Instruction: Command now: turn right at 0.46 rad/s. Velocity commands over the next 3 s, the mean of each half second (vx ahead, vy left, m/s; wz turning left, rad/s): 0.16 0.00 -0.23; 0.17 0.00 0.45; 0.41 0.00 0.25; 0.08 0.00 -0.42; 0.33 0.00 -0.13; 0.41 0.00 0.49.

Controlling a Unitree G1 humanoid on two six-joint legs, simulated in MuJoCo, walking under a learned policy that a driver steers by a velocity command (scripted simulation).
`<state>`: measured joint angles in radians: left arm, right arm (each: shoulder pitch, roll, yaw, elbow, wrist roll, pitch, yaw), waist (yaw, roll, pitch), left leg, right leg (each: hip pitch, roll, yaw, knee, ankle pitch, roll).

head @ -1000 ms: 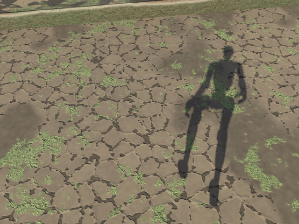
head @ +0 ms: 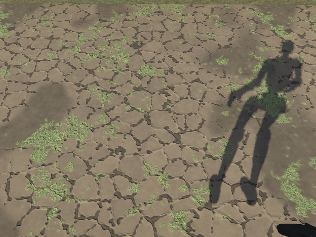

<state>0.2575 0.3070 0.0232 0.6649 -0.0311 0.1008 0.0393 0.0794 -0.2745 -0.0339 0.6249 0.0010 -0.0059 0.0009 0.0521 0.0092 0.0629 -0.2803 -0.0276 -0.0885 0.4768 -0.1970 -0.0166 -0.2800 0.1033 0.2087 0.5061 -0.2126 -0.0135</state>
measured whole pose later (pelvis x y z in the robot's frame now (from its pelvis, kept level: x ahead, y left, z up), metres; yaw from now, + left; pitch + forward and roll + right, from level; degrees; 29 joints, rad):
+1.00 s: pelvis +0.07 -0.04 +0.00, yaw +10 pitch +1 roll +1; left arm 0.07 0.26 0.00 0.60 0.04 0.10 0.02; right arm 0.20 -0.28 -0.03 0.64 0.00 0.09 0.00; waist -0.03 0.00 0.02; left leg -0.32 -0.16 -0.20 0.52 -0.21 0.04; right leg -0.32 0.04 0.06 0.54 -0.27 0.00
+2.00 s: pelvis +0.09 -0.03 -0.02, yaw +0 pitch +2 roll +2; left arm 0.26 0.24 0.00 0.54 0.02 0.10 0.02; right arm 0.11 -0.32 -0.04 0.66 -0.02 0.09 -0.04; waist 0.02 0.04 0.04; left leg -0.51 -0.06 -0.03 1.15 -0.52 -0.04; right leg -0.41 0.06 0.11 0.70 -0.32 -0.04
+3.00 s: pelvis +0.13 -0.03 -0.03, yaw +12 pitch +0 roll -1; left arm 0.14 0.25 0.02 0.59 0.04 0.10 0.01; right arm 0.09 -0.21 0.01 0.59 -0.01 0.09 0.01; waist -0.04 -0.04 0.02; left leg -0.37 -0.13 -0.13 0.81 -0.44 0.08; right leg -0.36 -0.03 -0.10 0.87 -0.57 0.03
